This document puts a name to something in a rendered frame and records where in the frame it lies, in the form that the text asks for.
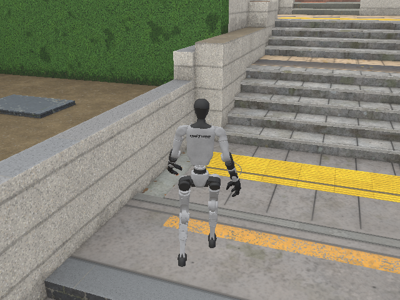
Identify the right robot forearm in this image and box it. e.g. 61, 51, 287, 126
225, 152, 239, 182

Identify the right robot hand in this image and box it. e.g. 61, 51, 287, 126
226, 180, 241, 197

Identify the right robot upper arm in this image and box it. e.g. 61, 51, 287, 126
214, 126, 231, 162

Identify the left robot foot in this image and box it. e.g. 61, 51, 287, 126
177, 253, 187, 267

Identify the left robot upper arm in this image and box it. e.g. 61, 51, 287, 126
171, 125, 188, 159

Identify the robot head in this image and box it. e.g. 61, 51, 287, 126
190, 99, 211, 129

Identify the left robot hand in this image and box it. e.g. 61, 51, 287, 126
167, 164, 182, 175

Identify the left robot forearm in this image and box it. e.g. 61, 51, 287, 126
168, 149, 177, 168

